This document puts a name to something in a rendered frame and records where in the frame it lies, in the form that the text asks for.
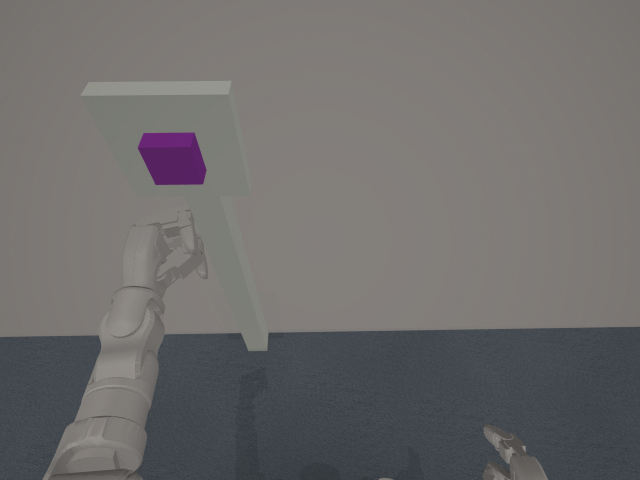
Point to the robot right hand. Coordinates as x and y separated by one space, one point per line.
513 452

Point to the panel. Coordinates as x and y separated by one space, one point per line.
123 111

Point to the button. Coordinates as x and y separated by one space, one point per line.
173 158

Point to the robot left forearm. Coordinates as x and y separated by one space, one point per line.
108 431

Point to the robot left hand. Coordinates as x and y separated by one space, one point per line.
146 250

